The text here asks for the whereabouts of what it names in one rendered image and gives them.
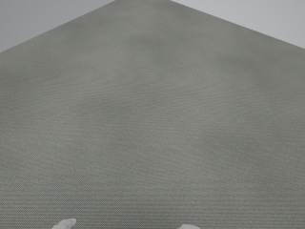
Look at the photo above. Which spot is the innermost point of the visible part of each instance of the left robot hand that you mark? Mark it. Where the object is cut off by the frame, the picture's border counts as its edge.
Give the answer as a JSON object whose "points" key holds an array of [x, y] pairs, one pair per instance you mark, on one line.
{"points": [[65, 224]]}

